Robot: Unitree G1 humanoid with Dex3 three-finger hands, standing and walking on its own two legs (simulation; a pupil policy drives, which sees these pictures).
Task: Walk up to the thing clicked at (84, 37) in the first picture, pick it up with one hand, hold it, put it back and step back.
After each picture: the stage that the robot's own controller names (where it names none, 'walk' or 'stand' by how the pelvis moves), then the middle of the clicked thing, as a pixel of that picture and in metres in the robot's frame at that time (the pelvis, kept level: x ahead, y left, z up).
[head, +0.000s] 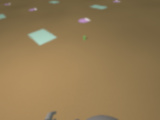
stand; (84, 38) +2.14 +0.32 -0.72
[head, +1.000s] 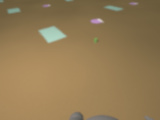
walk; (95, 40) +2.00 +0.07 -0.70
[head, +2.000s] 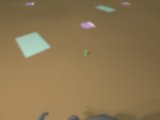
walk; (85, 53) +1.39 +0.15 -0.71
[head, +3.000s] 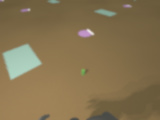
walk; (83, 72) +0.89 +0.16 -0.72
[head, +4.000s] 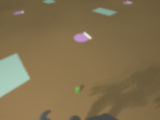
walk; (77, 90) +0.52 +0.21 -0.70
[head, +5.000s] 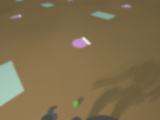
stand; (75, 104) +0.34 +0.22 -0.71
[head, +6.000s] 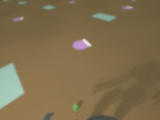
stand; (75, 107) +0.32 +0.23 -0.71
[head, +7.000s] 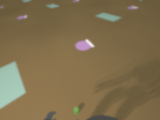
stand; (76, 110) +0.27 +0.21 -0.72
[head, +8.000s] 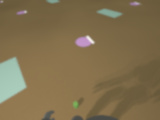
stand; (75, 105) +0.31 +0.22 -0.72
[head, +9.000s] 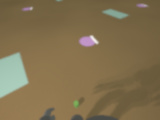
stand; (76, 104) +0.32 +0.19 -0.71
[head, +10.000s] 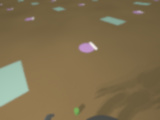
stand; (76, 111) +0.30 +0.20 -0.73
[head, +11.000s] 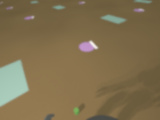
stand; (76, 111) +0.29 +0.21 -0.73
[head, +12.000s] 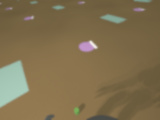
stand; (76, 111) +0.28 +0.21 -0.73
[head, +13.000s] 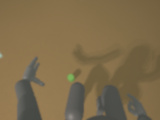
go down; (71, 78) +0.36 +0.20 -0.42
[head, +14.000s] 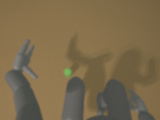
go down; (68, 72) +0.38 +0.21 -0.32
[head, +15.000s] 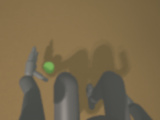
close in; (49, 68) +0.38 +0.24 -0.23
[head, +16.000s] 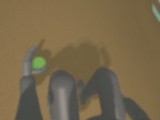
close; (37, 65) +0.38 +0.25 -0.23
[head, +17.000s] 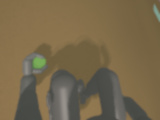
lift; (38, 64) +0.37 +0.25 -0.23
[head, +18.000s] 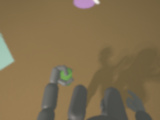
lift; (66, 77) +0.32 +0.19 -0.03
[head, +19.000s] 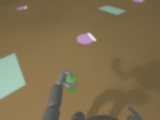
hold; (71, 82) +0.30 +0.17 +0.00
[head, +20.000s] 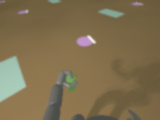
hold; (71, 82) +0.31 +0.17 +0.00
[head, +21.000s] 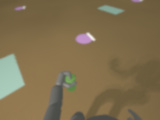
crouch; (70, 82) +0.31 +0.17 -0.02
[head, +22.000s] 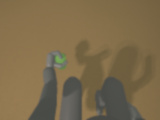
lower; (61, 61) +0.43 +0.21 -0.11
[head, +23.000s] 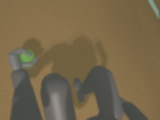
lower; (27, 59) +0.42 +0.26 -0.23
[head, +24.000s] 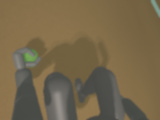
lower; (30, 58) +0.42 +0.26 -0.23
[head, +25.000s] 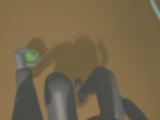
lower; (31, 58) +0.41 +0.26 -0.23
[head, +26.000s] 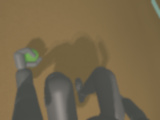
lower; (31, 58) +0.41 +0.26 -0.23
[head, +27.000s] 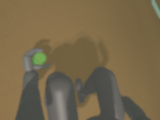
open; (37, 61) +0.40 +0.23 -0.23
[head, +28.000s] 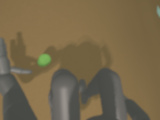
stand; (43, 60) +0.39 +0.23 -0.23
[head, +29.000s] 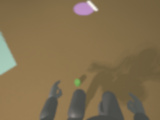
walk; (77, 82) +0.38 +0.17 -0.50
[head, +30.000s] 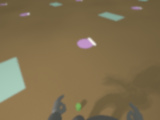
stand; (78, 107) +0.33 +0.16 -0.67
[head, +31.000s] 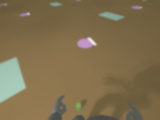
stand; (78, 106) +0.33 +0.16 -0.67
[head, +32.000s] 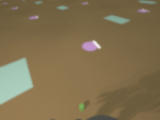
stand; (81, 107) +0.34 +0.15 -0.72
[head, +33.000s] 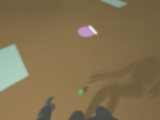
walk; (80, 92) +0.40 +0.10 -0.71
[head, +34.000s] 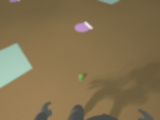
walk; (80, 77) +0.63 +0.19 -0.69
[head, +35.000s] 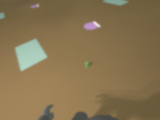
walk; (86, 64) +0.95 +0.20 -0.70
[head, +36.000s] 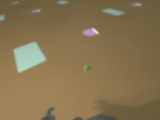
stand; (85, 68) +0.97 +0.17 -0.70
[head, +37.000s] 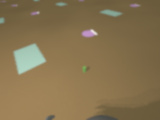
stand; (84, 69) +0.99 +0.19 -0.73
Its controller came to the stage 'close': yes
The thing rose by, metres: 0.72
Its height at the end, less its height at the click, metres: +0.00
